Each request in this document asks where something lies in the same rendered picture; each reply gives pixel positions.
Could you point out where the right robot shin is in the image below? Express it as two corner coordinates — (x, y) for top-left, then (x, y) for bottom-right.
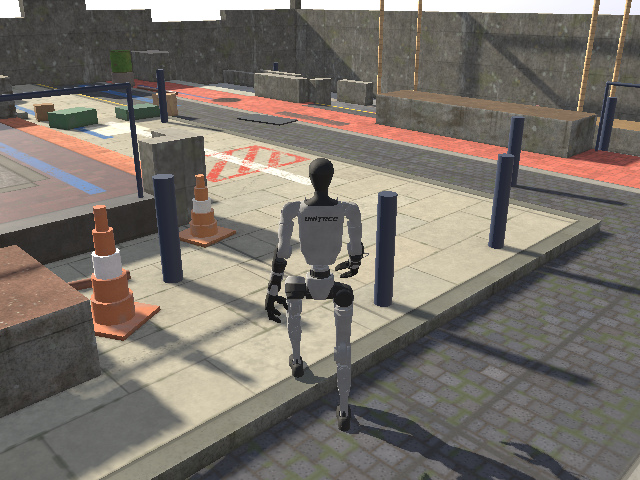
(337, 346), (351, 417)

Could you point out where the right robot hand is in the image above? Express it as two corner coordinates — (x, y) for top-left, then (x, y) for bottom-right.
(335, 260), (359, 278)

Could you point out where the robot left upper arm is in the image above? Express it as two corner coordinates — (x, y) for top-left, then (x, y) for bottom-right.
(277, 201), (300, 259)

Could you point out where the robot left forearm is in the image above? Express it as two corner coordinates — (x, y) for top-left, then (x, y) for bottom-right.
(267, 243), (287, 296)

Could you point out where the robot right forearm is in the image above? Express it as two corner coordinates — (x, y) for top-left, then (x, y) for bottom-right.
(348, 242), (364, 269)

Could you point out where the left robot foot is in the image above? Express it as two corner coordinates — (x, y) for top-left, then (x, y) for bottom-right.
(289, 354), (304, 378)

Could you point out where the left robot hand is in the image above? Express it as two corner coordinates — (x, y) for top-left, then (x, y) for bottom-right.
(265, 293), (288, 323)

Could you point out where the robot right upper arm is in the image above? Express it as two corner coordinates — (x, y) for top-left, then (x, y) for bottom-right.
(342, 201), (362, 256)

